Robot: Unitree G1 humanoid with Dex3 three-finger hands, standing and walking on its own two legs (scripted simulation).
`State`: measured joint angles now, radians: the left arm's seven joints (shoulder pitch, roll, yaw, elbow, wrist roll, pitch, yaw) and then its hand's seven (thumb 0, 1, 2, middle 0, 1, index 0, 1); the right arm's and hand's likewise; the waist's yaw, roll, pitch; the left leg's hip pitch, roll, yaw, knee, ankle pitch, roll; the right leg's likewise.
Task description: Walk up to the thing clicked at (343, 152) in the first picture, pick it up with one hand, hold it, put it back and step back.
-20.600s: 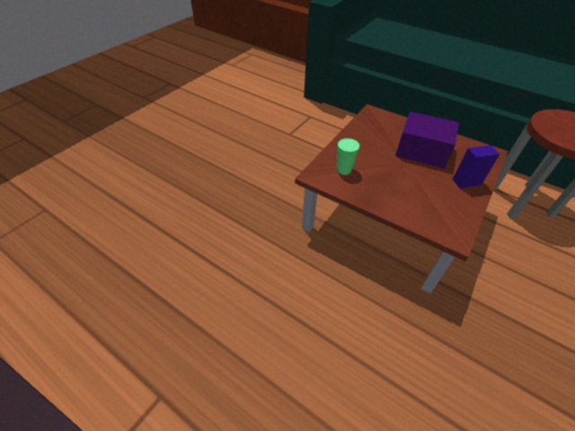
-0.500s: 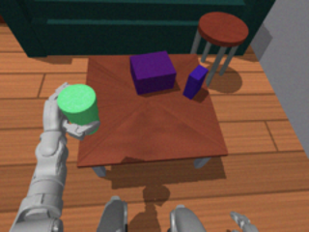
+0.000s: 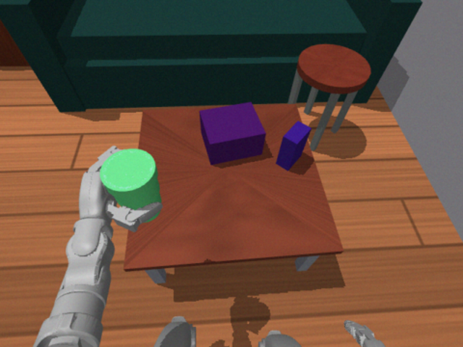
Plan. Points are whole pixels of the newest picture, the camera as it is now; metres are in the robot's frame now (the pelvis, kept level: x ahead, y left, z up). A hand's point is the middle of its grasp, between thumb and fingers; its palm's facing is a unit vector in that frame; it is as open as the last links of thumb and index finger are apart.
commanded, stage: lift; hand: left
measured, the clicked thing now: (137, 190) +0.37 +0.17 +0.04
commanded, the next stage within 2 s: hold in 0.42 s
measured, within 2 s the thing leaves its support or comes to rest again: neither
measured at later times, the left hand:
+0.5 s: hand (134, 183) +0.37 +0.17 +0.06, palm faces +0.09 -1.00 -0.01, open 10.7 cm
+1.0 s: hand (132, 186) +0.36 +0.16 +0.08, palm faces +0.09 -1.00 -0.01, open 10.7 cm
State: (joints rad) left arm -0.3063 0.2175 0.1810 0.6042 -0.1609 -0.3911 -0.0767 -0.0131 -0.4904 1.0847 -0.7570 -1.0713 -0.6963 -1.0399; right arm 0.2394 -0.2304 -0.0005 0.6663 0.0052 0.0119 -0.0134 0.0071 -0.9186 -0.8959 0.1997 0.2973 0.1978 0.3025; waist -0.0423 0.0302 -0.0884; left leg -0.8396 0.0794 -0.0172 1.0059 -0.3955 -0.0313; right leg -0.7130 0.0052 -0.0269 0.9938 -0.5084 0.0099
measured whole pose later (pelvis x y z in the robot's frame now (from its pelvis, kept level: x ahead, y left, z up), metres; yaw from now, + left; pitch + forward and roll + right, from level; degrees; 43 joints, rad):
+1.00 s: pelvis +0.01 +0.00 +0.03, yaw +0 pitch +7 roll -1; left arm -0.21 0.18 0.15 0.52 -0.16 -0.38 -0.05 -0.01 -0.48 1.08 -0.75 -1.08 -0.69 -1.05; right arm 0.23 -0.23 -0.01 0.65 0.01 0.03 -0.01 0.01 -0.92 -0.90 0.20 0.30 0.20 0.30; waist -0.03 0.02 -0.04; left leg -0.62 0.07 0.00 0.84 -0.35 -0.03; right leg -0.50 0.00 -0.02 0.83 -0.46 0.01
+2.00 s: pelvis +0.01 +0.00 +0.03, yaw +0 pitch +7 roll -1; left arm -0.23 0.18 0.16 0.56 -0.17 -0.40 -0.05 -0.01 -0.47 1.08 -0.74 -1.09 -0.68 -1.06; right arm 0.24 -0.23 -0.01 0.66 0.01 0.02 -0.01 0.01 -0.93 -0.90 0.20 0.30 0.20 0.30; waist -0.04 0.02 -0.04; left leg -0.60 0.07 0.00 0.81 -0.33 -0.03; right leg -0.49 -0.01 -0.01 0.81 -0.44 0.01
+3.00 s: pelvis +0.00 +0.00 +0.03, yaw +0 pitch +7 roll -1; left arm -0.22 0.19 0.15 0.54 -0.16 -0.39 -0.04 -0.01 -0.48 1.08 -0.74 -1.09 -0.68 -1.05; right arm 0.24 -0.23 -0.01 0.67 0.01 0.02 -0.01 0.01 -0.93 -0.90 0.20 0.30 0.20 0.30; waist -0.04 0.02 -0.04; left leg -0.61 0.07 0.00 0.82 -0.33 -0.03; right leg -0.50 0.00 -0.02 0.82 -0.44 0.01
